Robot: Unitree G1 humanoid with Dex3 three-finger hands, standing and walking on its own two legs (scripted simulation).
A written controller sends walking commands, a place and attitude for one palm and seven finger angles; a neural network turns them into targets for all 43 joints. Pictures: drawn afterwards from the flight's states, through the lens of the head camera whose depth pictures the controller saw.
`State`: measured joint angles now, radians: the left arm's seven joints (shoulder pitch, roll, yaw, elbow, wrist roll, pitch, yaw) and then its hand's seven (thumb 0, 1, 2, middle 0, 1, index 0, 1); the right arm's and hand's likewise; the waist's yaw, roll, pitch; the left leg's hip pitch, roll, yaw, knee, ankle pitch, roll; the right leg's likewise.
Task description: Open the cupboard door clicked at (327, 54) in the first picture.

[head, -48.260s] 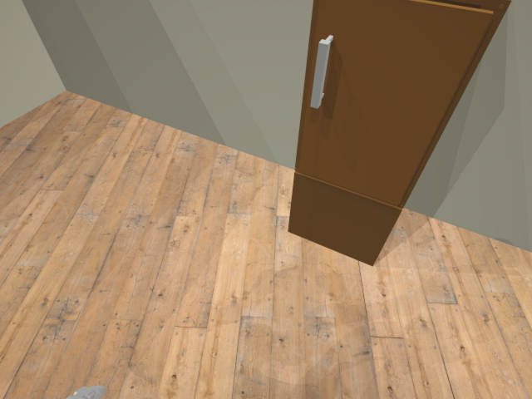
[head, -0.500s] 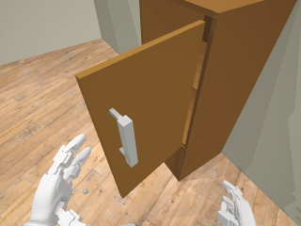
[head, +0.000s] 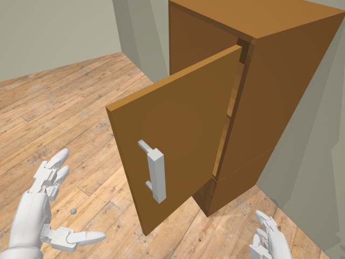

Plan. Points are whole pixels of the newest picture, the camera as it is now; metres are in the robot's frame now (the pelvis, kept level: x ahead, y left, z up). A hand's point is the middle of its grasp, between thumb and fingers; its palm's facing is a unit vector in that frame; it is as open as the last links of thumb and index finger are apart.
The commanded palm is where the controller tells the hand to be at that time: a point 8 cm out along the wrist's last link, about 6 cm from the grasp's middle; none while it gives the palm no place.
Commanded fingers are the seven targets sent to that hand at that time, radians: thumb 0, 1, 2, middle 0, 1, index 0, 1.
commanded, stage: draw the hand back to the body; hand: left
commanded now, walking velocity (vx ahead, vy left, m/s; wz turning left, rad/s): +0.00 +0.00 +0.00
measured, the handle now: (151, 172) +0.29 +0.09 +0.07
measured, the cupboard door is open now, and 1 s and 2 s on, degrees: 100 100 100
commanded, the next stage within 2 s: step back with the hand held close in 0.88 s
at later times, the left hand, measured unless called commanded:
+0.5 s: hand (47, 169) +0.22 +0.26 +0.17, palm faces +0.40 -0.82 -0.40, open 9.1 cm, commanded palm +0.17 +0.30 +0.19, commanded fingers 0.00 0.90 0.90 -0.20 -0.30 -0.20 -0.30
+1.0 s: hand (50, 172) +0.21 +0.24 +0.17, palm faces +0.41 -0.82 -0.39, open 7.4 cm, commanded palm +0.17 +0.28 +0.19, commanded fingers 0.00 0.90 0.90 -0.20 -0.30 -0.20 -0.30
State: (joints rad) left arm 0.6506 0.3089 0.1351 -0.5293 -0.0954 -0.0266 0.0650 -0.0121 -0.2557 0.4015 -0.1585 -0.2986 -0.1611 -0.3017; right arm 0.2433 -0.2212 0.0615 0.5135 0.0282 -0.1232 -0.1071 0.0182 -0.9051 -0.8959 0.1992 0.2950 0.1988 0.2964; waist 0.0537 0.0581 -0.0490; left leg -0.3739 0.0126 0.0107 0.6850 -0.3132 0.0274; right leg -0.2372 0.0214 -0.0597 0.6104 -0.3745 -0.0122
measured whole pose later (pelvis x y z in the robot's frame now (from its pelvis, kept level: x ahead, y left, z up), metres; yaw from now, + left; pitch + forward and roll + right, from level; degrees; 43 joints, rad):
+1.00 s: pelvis +0.02 -0.01 +0.02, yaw -2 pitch -4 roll +0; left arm 0.49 0.35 0.33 -0.41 -0.09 -0.05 0.10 0.01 0.89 0.89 -0.21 -0.30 -0.21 -0.30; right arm 0.19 -0.23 0.02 0.62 0.01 -0.06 -0.08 0.02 -0.91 -0.90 0.20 0.29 0.20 0.30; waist 0.07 0.05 0.02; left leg -0.14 0.01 0.04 0.42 -0.22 0.01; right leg -0.02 0.03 -0.03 0.36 -0.28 -0.03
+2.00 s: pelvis -0.12 +0.05 +0.00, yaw -2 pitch -1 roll -5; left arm 0.49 0.46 0.46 -0.53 -0.05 -0.21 0.16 0.01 0.88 0.89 -0.21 -0.30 -0.21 -0.30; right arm 0.18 -0.18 -0.01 0.61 -0.01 -0.09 -0.06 0.02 -0.91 -0.90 0.20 0.30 0.20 0.30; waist 0.00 0.03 0.05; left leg -0.46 0.02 0.04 0.50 -0.03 0.10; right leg -0.39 0.10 0.02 0.98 -0.47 0.00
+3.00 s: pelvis -0.29 +0.09 +0.01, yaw -5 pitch -1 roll +0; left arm 0.57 0.44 0.45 -0.50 -0.02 -0.21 0.16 0.01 0.89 0.90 -0.21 -0.30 -0.21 -0.30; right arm 0.29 -0.15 0.02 0.66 -0.01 -0.15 -0.06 0.02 -0.90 -0.90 0.20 0.29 0.20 0.30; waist -0.02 -0.02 -0.02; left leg -0.24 0.06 0.03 0.51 -0.25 -0.01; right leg -0.37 -0.01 -0.10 0.75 -0.37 0.00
